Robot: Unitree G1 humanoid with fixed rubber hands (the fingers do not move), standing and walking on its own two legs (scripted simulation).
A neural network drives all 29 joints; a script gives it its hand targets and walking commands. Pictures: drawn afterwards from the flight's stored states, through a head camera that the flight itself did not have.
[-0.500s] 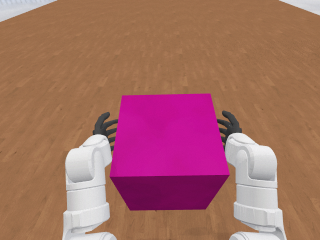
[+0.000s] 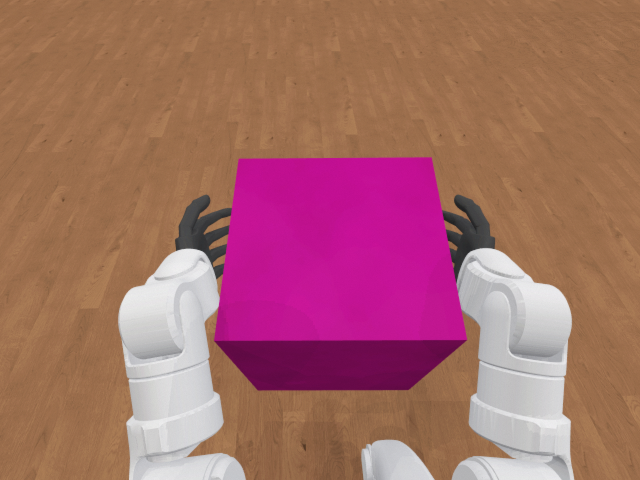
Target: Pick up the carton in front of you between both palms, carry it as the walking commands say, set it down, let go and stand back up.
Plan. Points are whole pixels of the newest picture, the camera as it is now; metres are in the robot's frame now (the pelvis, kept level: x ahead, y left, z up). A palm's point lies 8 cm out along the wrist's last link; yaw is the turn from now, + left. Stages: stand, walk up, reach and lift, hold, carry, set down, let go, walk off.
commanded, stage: carry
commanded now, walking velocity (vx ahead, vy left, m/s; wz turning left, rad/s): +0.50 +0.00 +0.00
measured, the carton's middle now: (333, 288) +0.35 -0.03 +0.07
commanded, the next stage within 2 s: none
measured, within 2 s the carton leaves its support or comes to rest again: neither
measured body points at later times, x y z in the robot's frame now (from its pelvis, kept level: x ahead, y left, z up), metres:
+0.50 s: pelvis +0.33 -0.06 +0.09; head +0.37 -0.05 +0.54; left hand +0.67 +0.13 +0.23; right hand +0.70 -0.17 +0.22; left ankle +0.36 +0.06 -0.52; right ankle +0.36 -0.10 -0.63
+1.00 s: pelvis +0.65 -0.01 +0.11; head +0.68 +0.00 +0.56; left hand +1.00 +0.13 +0.19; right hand +0.99 -0.17 +0.20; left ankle +0.70 +0.05 -0.63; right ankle +0.58 -0.13 -0.55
